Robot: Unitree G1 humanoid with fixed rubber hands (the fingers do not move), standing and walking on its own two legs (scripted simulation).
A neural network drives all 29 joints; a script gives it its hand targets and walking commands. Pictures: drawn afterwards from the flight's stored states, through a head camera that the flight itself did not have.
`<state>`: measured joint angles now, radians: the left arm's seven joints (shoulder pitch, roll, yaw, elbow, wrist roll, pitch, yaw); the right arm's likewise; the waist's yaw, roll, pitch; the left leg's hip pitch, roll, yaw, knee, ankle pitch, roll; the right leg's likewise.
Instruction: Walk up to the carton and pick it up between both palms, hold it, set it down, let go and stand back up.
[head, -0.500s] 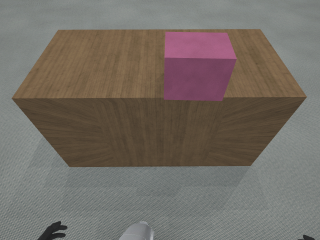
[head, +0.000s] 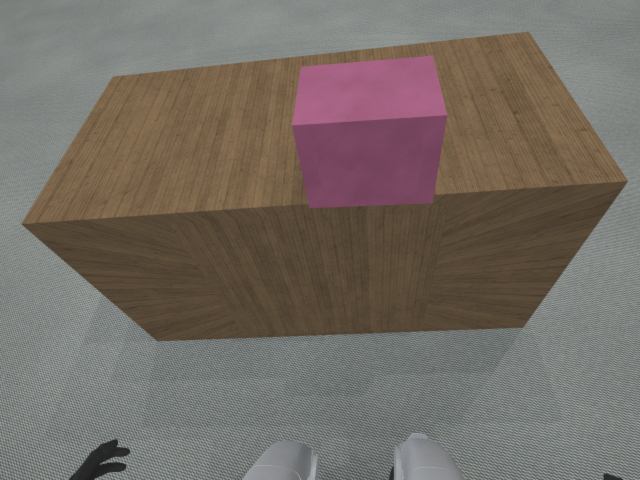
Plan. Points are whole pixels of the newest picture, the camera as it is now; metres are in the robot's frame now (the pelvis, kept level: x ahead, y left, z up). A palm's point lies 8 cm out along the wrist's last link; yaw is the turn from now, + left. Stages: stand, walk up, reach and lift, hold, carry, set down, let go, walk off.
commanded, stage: walk up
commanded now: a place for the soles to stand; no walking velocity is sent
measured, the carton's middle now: (367, 136) +0.68 -0.04 +0.00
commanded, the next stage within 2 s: none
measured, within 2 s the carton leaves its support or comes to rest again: neither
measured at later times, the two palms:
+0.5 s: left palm out of the picture +0.03 +0.44 -0.08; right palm out of the picture +0.04 -0.23 -0.09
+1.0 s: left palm out of the picture +0.05 +0.42 -0.07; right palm out of the picture +0.13 -0.23 -0.09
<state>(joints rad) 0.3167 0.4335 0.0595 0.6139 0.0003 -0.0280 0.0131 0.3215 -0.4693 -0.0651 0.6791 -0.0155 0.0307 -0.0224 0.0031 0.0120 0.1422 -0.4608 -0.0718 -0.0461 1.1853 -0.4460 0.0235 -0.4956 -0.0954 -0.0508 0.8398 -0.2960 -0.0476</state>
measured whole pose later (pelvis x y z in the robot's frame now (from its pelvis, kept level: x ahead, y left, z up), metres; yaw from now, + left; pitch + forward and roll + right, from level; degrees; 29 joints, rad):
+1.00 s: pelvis -0.01 +0.08 -0.01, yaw +6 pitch -1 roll +0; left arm 0.30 0.45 0.06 0.66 0.00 -0.06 0.02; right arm 0.29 -0.46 -0.06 0.68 -0.02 -0.07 -0.01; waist 0.01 0.02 0.07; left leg -0.42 -0.02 -0.05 0.92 -0.48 0.01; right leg -0.43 0.00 -0.04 0.91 -0.46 -0.04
